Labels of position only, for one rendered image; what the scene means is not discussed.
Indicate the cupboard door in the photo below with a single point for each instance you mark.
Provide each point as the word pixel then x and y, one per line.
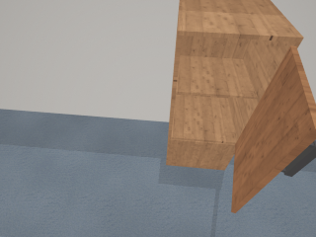
pixel 282 126

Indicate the handle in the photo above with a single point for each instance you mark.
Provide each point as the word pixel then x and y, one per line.
pixel 301 160

